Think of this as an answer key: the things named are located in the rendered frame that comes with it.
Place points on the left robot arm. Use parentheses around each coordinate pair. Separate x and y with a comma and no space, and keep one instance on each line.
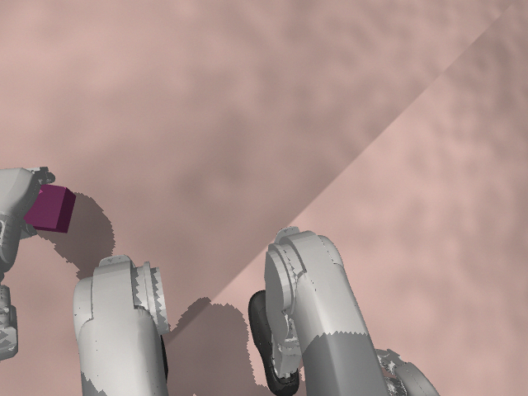
(10,233)

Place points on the cube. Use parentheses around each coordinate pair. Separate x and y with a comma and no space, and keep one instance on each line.
(52,209)

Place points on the left robot hand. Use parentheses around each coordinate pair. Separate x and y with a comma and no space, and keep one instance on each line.
(19,188)

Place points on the right robot foot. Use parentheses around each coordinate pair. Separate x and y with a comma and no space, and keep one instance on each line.
(261,334)

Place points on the right robot hand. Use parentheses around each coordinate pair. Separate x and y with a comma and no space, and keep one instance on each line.
(410,381)

